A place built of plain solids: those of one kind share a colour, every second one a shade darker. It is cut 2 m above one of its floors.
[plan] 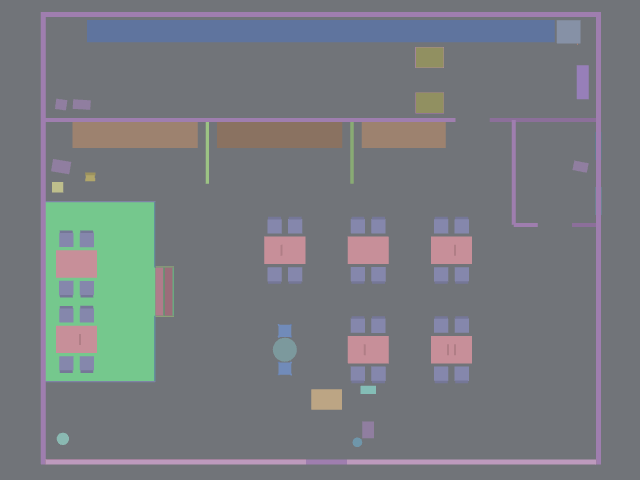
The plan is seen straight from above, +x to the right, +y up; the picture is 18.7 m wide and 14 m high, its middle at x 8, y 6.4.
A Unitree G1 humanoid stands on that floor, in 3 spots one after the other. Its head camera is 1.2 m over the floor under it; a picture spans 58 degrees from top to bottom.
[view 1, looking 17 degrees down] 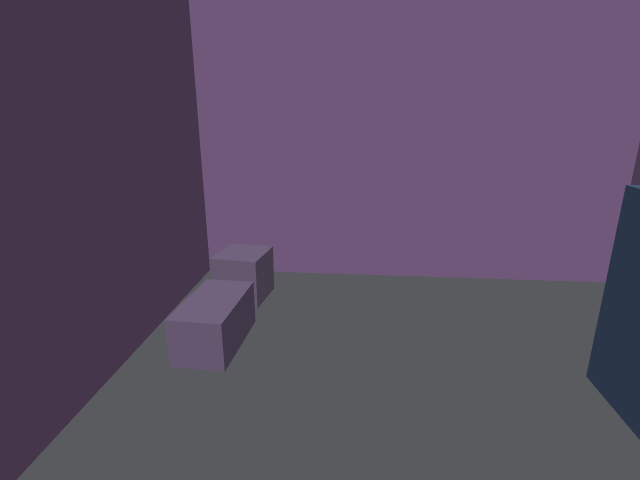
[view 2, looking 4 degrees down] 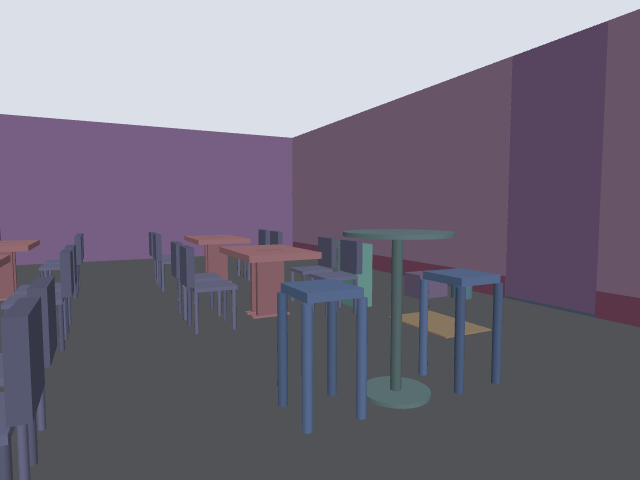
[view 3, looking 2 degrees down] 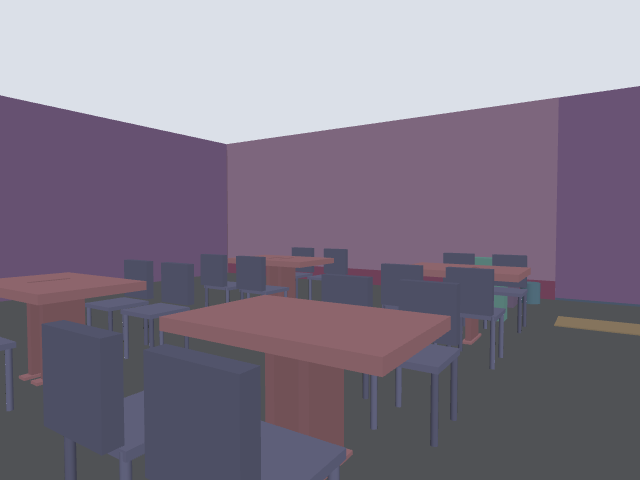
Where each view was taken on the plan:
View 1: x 3.05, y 11.08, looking -175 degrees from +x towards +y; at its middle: wall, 3.20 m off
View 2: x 4.74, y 4.89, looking -27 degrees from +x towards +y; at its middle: side_chair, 5.73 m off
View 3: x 8.19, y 7.84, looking -57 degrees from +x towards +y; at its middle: window_wall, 9.35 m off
